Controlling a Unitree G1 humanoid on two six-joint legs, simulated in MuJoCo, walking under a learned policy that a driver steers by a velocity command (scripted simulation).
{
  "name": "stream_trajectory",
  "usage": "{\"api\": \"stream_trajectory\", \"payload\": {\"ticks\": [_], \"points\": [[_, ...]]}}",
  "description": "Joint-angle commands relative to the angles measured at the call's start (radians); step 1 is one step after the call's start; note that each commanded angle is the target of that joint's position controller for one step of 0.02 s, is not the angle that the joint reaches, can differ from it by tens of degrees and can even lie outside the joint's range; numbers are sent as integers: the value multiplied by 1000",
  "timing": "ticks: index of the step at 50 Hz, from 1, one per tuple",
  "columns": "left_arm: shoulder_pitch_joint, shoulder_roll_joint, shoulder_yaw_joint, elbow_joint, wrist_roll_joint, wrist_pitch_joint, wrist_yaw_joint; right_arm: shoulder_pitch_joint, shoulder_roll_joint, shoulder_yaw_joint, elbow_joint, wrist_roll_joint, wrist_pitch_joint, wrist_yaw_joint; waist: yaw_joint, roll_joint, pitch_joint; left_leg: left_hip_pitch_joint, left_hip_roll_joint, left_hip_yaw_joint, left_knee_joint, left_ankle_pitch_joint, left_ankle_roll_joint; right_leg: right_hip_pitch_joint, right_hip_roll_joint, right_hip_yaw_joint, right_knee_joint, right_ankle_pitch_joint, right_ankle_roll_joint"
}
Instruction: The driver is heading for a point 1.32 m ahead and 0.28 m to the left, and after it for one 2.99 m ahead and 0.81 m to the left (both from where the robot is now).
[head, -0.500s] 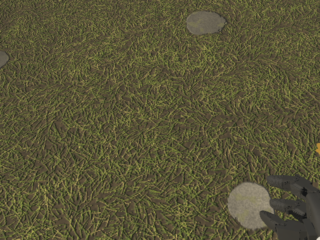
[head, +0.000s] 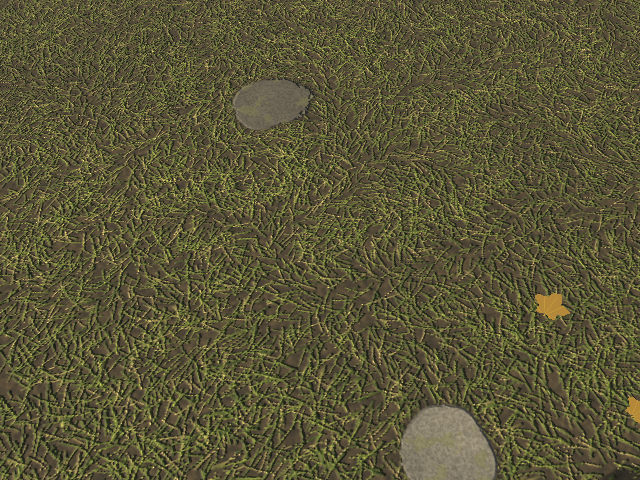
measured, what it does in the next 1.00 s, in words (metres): steps on the spot: left foot, then right foot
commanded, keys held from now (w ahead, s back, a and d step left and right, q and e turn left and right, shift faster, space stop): q+shift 0.46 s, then e+shift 0.54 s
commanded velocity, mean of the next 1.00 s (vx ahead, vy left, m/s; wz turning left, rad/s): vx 0.01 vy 0.00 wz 0.21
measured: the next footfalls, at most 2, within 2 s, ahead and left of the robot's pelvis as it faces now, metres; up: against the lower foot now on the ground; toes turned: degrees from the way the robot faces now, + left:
left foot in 0.28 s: +0.02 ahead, +0.15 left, +0.00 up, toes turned +19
right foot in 0.72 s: +0.12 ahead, -0.05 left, +0.00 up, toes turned +24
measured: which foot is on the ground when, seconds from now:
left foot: up 0.00-0.26, down 0.28-0.76, up 0.78-1.00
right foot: down 0.00-0.28, up 0.30-0.70, down 0.72-1.00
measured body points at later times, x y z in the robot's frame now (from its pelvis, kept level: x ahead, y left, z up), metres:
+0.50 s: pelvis +0.00 +0.05 +0.01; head +0.03 +0.10 +0.45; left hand +0.04 +0.39 -0.10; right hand +0.27 -0.14 -0.06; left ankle -0.02 +0.14 -0.73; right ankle +0.08 -0.10 -0.66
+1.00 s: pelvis +0.01 +0.05 +0.00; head +0.06 +0.05 +0.45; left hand +0.06 +0.37 -0.09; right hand +0.26 -0.17 -0.08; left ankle -0.02 +0.16 -0.71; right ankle +0.08 -0.07 -0.73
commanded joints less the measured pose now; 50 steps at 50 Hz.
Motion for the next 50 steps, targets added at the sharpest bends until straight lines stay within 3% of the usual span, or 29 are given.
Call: {"api": "stream_trajectory", "payload": {"ticks": [1, 4, 7, 11, 13, 14, 15, 16, 17, 18, 19, 20, 23, 26, 28, 30, 31, 34, 36, 37, 38, 39, 40, 41, 43, 44, 45, 47, 50], "points": [[-106, 129, 53, -82, -24, -40, 16, 35, -130, -55, -59, -5, 24, -34, 14, -187, -51, -156, 50, -11, 375, -22, -54, 99, -282, 147, -239, 336, -192], [-81, 121, 57, -58, -29, -38, 26, -9, -74, -38, -101, -5, 43, -29, 32, -141, -50, -159, 94, 27, 299, 85, -82, 143, -256, 34, -220, 370, -179], [-27, 167, 80, -28, -30, -22, 36, -92, -19, -9, -163, -6, 38, 8, 83, -159, -87, -74, 125, 66, 74, 81, -69, 201, -285, -11, -181, 400, -188], [-8, 222, 110, 0, -54, -25, 23, -61, -68, -25, -186, -1, 40, 36, 75, -190, -102, 64, 97, 135, -117, 57, -9, 204, -342, -33, -127, 462, -171], [-24, 210, 112, 11, -73, -32, 16, -2, -76, -40, -171, -1, 47, 33, 32, -162, -101, 196, 63, 162, -291, 176, 41, 153, -328, -93, -23, 396, -102], [35, 178, 109, 38, -68, -37, 7, 51, -116, -61, -154, -6, 46, 18, 21, -66, -112, 327, 49, 104, -394, 336, 85, 71, -268, -156, 118, 276, -33], [30, 134, 98, -2, -28, -42, 1, 103, -285, -107, -169, -15, 40, -5, 28, 273, -114, 546, 297, -281, -430, 859, 211, -256, -129, -240, 472, -136, 79], [-96, 113, 84, -67, -10, -53, 3, 91, -313, -100, -197, -50, 16, 3, -7, 345, -191, 576, 430, -560, -476, 925, 417, -466, 18, -47, 686, -434, 112], [-154, 161, 95, -65, -27, -56, 5, 85, -261, -88, -197, -56, -5, 15, -47, 179, -212, 583, 402, -486, -502, 808, 406, -488, 1, 55, 759, -386, 89], [-157, 155, 95, -60, -40, -57, 12, 39, -235, -80, -191, -39, -16, 10, -10, 121, -167, 545, 347, -419, -496, 719, 349, -489, -6, 77, 742, -294, 65], [-125, 160, 98, -38, -35, -54, 23, -27, -201, -70, -198, -12, -9, 0, 28, 51, -138, 503, 298, -357, -493, 645, 293, -485, -23, 85, 685, -208, 61], [-109, 172, 103, -31, -27, -50, 30, -83, -176, -60, -213, 3, 1, -11, 53, 71, -127, 450, 272, -330, -495, 615, 265, -448, -27, 91, 632, -148, 61], [-64, 146, 98, -2, -33, -52, 19, -115, -169, -56, -229, -9, 20, -30, 75, 78, -150, 389, 207, -309, -498, 570, 245, -358, 29, 81, 521, -50, 78], [-25, 128, 79, 36, -37, -41, 12, -125, -142, -39, -220, -20, 19, -39, 59, 84, -186, 387, 215, -246, -470, 588, 236, -279, 5, 52, 410, 4, 100], [-17, 119, 69, 41, -40, -35, 4, -132, -110, -20, -204, -35, 19, -33, 49, 102, -184, 334, 216, -226, -475, 551, 240, -191, -22, 37, 357, 8, 100], [-5, 107, 59, 46, -45, -34, -7, -145, -52, 8, -179, -53, 12, -19, 43, 110, -162, 270, 218, -207, -491, 473, 244, -85, -51, 29, 271, 5, 86], [-5, 109, 58, 44, -48, -35, -12, -143, -48, 12, -164, -59, 7, -10, 35, 118, -139, 245, 224, -205, -501, 420, 248, -47, -49, 19, 238, -1, 76], [-12, 173, 75, 9, -63, -40, -19, -166, -124, -8, -147, -48, 5, -8, 39, 129, -54, 259, 242, -221, -475, 391, 253, -52, -15, -25, 128, -38, 35], [15, 187, 78, -2, -61, -46, -23, -138, -143, -20, -132, -29, 9, -21, 49, 95, -44, 319, 231, -211, -422, 431, 218, -43, -8, -12, -5, 104, 2], [25, 220, 86, -11, -54, -48, -22, -129, -134, -22, -136, -28, 6, -30, 38, 30, -53, 320, 186, -172, -347, 374, 175, -24, -51, 74, -30, 321, -31], [31, 276, 103, -9, -60, -49, -19, -113, -109, -21, -157, -47, 1, -35, -10, -125, -64, 277, 68, -64, -248, 280, 115, -10, -117, 219, -56, 468, -97], [63, 281, 113, -10, -68, -48, -17, -185, -96, -21, -173, -57, -2, -39, 32, -224, -55, 185, -30, 44, -120, 154, 46, 17, -202, 381, -137, 470, -192], [114, 266, 110, -7, -51, -48, -11, -247, -78, -21, -191, -47, -4, -40, 78, -287, -57, 55, -85, 31, -6, -58, 22, 104, -271, 528, -199, 487, -273], [167, 260, 111, -2, -36, -56, -6, -279, -66, -21, -203, -38, -4, -39, 116, -270, -86, -41, -78, -36, 174, -231, 14, 185, -304, 593, -224, 502, -310], [98, 258, 117, -19, -56, -60, 7, -233, -51, -25, -186, -26, 2, -28, 62, -149, -104, -80, -31, -91, 237, -169, 4, 212, -241, 490, -177, 485, -241], [56, 242, 118, -32, -73, -49, 15, -241, -37, -22, -184, -27, 1, -25, 54, -130, -112, -69, -17, -84, 132, -116, -2, 212, -198, 442, -172, 441, -199], [41, 232, 119, -38, -82, -30, 22, -257, -19, -19, -183, -26, -4, -21, 61, -133, -120, -38, -25, -60, 47, -77, -13, 206, -163, 420, -168, 414, -175], [43, 239, 127, -48, -76, 2, 30, -250, 6, -13, -173, -17, -14, -6, 69, -159, -147, 48, -50, -40, -78, -26, -25, 182, -127, 424, -159, 370, -165], [33, 251, 135, -66, -76, 19, 27, -189, -18, -21, -144, -6, -24, 10, 64, -213, -161, 189, -72, -30, -279, 43, -18, 118, -107, 476, -165, 298, -155]]}}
